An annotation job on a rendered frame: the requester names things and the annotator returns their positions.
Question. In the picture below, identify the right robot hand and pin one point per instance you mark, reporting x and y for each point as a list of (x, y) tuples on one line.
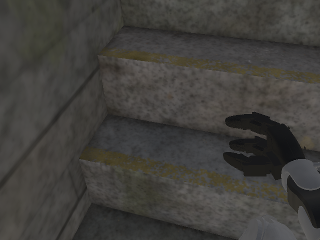
[(271, 154)]

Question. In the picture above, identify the right robot thigh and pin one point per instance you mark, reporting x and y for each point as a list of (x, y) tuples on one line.
[(260, 228)]

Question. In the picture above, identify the robot right forearm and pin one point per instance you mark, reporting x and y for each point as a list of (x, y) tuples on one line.
[(301, 181)]

